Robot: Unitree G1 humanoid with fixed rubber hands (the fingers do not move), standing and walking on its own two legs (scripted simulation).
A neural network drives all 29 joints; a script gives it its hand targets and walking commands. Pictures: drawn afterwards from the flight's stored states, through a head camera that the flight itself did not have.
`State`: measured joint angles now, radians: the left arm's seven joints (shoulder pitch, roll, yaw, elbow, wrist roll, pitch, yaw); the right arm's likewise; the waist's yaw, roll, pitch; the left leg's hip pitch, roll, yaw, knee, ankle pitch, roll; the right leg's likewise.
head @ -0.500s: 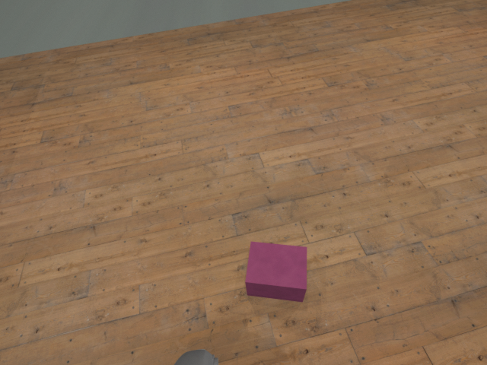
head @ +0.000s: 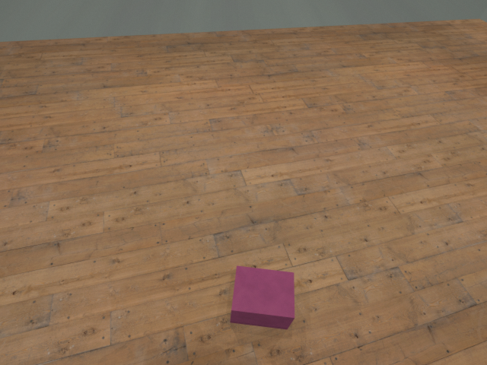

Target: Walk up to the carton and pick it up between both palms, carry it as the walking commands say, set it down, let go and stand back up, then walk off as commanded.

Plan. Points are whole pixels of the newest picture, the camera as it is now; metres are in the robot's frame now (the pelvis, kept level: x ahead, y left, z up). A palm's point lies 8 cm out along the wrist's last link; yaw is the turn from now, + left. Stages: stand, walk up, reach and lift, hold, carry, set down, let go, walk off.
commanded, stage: walk up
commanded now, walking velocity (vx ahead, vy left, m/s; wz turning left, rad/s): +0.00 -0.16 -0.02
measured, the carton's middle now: (261, 297) +0.48 -0.11 -0.70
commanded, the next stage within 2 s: none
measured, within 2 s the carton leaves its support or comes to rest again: neither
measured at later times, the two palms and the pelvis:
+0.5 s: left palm out of the picture +0.05 +0.15 -0.13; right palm out of the picture -0.02 -0.31 -0.15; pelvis -0.01 -0.08 +0.00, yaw +0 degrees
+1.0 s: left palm out of the picture -0.02 +0.16 -0.13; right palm out of the picture +0.06 -0.32 -0.13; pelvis +0.03 -0.08 +0.00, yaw +0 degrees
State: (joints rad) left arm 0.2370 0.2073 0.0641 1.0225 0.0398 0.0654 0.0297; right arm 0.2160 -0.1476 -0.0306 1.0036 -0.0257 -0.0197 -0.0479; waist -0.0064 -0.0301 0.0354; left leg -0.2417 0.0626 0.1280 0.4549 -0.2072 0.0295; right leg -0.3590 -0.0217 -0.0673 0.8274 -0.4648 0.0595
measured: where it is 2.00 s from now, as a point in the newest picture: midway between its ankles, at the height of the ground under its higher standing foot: outside the picture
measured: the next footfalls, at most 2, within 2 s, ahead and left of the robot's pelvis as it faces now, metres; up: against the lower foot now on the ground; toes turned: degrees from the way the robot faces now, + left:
right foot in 0.24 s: +0.03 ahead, -0.19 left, +0.00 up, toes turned -4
left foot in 0.50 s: +0.01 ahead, +0.04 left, +0.00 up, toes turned +1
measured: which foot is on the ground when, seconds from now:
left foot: down 0.00-0.22, up 0.24-0.48, down 0.50-0.86, up 0.88-1.00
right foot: up 0.00-0.22, down 0.24-1.00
